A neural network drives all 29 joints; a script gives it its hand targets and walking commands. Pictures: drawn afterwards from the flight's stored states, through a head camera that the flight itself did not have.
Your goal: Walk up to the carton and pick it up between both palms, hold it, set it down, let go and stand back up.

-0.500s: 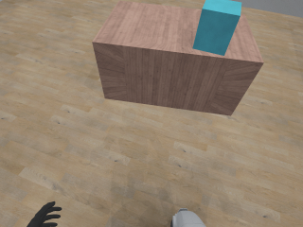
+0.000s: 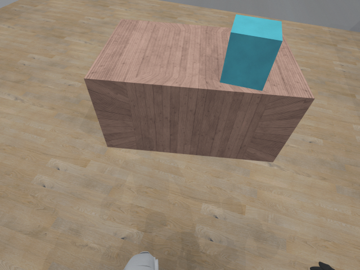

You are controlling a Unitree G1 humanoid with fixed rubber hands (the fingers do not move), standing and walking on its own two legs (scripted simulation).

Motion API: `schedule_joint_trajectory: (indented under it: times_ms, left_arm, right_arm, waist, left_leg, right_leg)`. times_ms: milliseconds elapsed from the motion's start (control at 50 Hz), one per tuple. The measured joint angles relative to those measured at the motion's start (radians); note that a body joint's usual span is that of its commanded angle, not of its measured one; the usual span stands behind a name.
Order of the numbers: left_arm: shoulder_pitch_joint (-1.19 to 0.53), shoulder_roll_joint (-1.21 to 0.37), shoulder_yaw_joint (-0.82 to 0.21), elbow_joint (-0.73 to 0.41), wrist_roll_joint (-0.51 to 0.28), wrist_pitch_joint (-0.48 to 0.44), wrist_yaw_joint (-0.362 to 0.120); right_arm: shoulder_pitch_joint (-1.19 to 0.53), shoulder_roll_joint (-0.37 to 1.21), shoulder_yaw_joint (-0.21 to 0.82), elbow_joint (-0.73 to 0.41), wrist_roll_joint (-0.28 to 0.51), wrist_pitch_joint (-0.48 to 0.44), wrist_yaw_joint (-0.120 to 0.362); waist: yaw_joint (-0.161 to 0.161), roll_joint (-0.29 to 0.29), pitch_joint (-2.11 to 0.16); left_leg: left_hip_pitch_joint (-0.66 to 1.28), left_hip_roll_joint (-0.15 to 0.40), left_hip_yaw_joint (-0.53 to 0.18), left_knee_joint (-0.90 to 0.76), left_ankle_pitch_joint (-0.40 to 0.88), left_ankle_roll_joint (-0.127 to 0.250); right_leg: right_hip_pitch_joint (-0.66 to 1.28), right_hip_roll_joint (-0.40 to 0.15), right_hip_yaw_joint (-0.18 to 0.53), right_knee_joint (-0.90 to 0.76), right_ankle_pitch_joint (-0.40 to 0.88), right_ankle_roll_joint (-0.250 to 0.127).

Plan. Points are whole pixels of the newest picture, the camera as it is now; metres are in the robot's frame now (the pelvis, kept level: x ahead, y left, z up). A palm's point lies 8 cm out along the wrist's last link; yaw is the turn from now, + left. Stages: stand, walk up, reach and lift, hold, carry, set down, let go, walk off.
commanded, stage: walk up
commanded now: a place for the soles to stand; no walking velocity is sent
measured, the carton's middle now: (249, 53) +1.06 -0.24 -0.06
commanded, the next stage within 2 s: none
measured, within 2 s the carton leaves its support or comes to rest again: neither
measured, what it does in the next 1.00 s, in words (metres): walks ahead: right foot, then left foot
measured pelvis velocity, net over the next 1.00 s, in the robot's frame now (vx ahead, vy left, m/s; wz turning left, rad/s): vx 0.31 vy -0.12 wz -0.12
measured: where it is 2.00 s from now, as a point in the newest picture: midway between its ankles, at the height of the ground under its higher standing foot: (219, 199)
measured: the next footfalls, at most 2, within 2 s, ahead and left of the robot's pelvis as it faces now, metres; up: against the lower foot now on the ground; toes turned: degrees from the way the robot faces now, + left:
right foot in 0.34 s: +0.25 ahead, -0.22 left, +0.00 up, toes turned -11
left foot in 0.74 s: +0.39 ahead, +0.02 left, +0.00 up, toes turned +0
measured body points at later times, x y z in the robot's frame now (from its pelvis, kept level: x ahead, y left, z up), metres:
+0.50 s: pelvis +0.16 -0.09 +0.01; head +0.17 -0.11 +0.46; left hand +0.27 +0.23 -0.08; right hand +0.19 -0.43 -0.11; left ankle +0.13 +0.07 -0.64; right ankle +0.21 -0.21 -0.70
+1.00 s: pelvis +0.31 -0.12 +0.02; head +0.31 -0.09 +0.47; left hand +0.43 +0.19 -0.11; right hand +0.32 -0.45 -0.07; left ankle +0.35 +0.02 -0.70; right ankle +0.37 -0.25 -0.66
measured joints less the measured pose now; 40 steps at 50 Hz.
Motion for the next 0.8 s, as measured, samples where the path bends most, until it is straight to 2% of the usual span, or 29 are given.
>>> schedule_joint_trajectory:
  times_ms: [40,80,140,220,280,340,380,400,460,500,540,680,740,780,800]
  left_arm:
    - [0.009,0.011,-0.005,0.019,0.006,0.009,-0.001]
    - [0.006,0.026,-0.008,0.041,0.008,0.010,-0.003]
    - [-0.009,0.048,0.001,0.052,-0.004,0.005,-0.010]
    - [-0.048,0.062,0.016,0.049,-0.014,0.006,-0.029]
    - [-0.061,0.056,0.018,0.049,-0.012,0.009,-0.045]
    - [-0.055,0.048,0.019,0.057,-0.005,0.009,-0.055]
    - [-0.057,0.039,0.021,0.063,0.003,0.002,-0.052]
    - [-0.057,0.034,0.021,0.060,0.006,-0.007,-0.046]
    - [-0.052,0.018,0.016,0.047,-0.002,-0.029,-0.024]
    - [-0.041,0.000,0.004,0.043,-0.010,-0.038,-0.010]
    - [-0.028,-0.013,-0.008,0.044,-0.017,-0.047,0.003]
    - [0.018,-0.019,-0.023,0.045,-0.006,-0.057,0.022]
    - [0.031,-0.003,-0.024,0.040,-0.005,-0.051,0.021]
    - [0.031,0.012,-0.023,0.045,-0.007,-0.040,0.022]
    - [0.029,0.011,-0.023,0.051,-0.009,-0.035,0.024]
  right_arm:
    - [0.004,0.004,-0.002,-0.002,0.006,0.004,-0.002]
    - [0.011,0.009,-0.003,0.003,0.010,0.009,-0.004]
    - [0.039,0.010,0.001,0.013,0.015,0.006,-0.005]
    - [0.077,-0.009,-0.002,0.034,0.011,0.007,-0.002]
    - [0.088,-0.037,-0.010,0.051,0.007,0.018,0.004]
    - [0.091,-0.068,-0.018,0.067,0.004,0.035,0.008]
    - [0.087,-0.086,-0.021,0.078,0.004,0.050,0.007]
    - [0.086,-0.092,-0.020,0.083,0.007,0.058,0.005]
    - [0.051,-0.086,-0.009,0.104,0.019,0.079,0.004]
    - [0.019,-0.083,0.001,0.101,0.028,0.075,0.005]
    - [-0.005,-0.073,0.009,0.085,0.036,0.065,0.005]
    - [-0.045,-0.027,0.022,0.047,0.027,0.057,0.024]
    - [-0.039,-0.009,0.021,0.046,0.019,0.048,0.028]
    - [-0.036,0.006,0.016,0.052,0.014,0.034,0.026]
    - [-0.033,0.008,0.013,0.047,0.009,0.027,0.023]
  waist:
    - [-0.020,-0.023,-0.012]
    - [-0.039,-0.037,-0.019]
    - [-0.060,-0.061,-0.031]
    - [-0.068,-0.065,-0.027]
    - [-0.068,-0.037,-0.028]
    - [-0.076,0.011,-0.048]
    - [-0.083,0.068,-0.047]
    - [-0.081,0.097,-0.046]
    - [-0.044,0.122,-0.041]
    - [-0.023,0.140,-0.024]
    - [-0.017,0.152,-0.010]
    - [0.009,0.144,0.011]
    - [0.015,0.105,0.011]
    - [0.015,0.043,0.020]
    - [0.013,0.017,0.024]
  left_leg:
    - [0.034,0.007,0.020,0.014,-0.057,0.002]
    - [0.081,0.018,0.030,-0.006,-0.072,-0.002]
    - [0.149,0.026,0.045,-0.065,-0.073,-0.019]
    - [0.217,0.034,0.059,-0.128,-0.076,-0.041]
    - [0.257,0.056,0.076,-0.144,-0.100,-0.058]
    - [0.274,0.093,0.079,-0.114,-0.155,-0.069]
    - [0.268,0.139,0.049,-0.049,-0.219,-0.041]
    - [0.247,0.154,0.010,0.013,-0.254,-0.017]
    - [0.129,0.079,-0.092,0.286,-0.244,0.010]
    - [0.064,0.039,-0.102,0.371,-0.210,0.015]
    - [0.004,0.017,-0.098,0.384,-0.190,0.016]
    - [-0.069,0.016,-0.086,0.136,-0.117,0.008]
    - [-0.029,0.004,-0.080,-0.013,-0.084,0.014]
    - [0.005,-0.029,-0.051,-0.045,0.022,0.008]
    - [0.018,-0.043,-0.034,-0.032,0.009,0.005]
  right_leg:
    - [-0.072,0.014,0.004,0.155,0.028,0.004]
    - [-0.130,0.007,-0.021,0.225,0.058,0.014]
    - [-0.196,-0.031,-0.030,0.173,0.114,0.024]
    - [-0.233,-0.094,-0.027,-0.007,0.183,0.034]
    - [-0.219,-0.130,-0.051,-0.164,0.184,0.033]
    - [-0.165,-0.133,-0.095,-0.269,0.202,0.028]
    - [-0.147,-0.102,-0.129,-0.258,0.284,0.044]
    - [-0.145,-0.083,-0.150,-0.231,0.264,0.045]
    - [-0.144,-0.061,-0.154,-0.183,0.184,0.027]
    - [-0.114,-0.049,-0.151,-0.207,0.182,0.024]
    - [-0.080,-0.043,-0.159,-0.235,0.179,0.023]
    - [-0.007,-0.026,-0.178,-0.256,0.121,0.017]
    - [0.009,-0.040,-0.182,-0.218,0.066,0.028]
    - [0.008,-0.080,-0.160,-0.149,0.014,0.030]
    - [-0.012,-0.094,-0.136,-0.080,0.008,0.018]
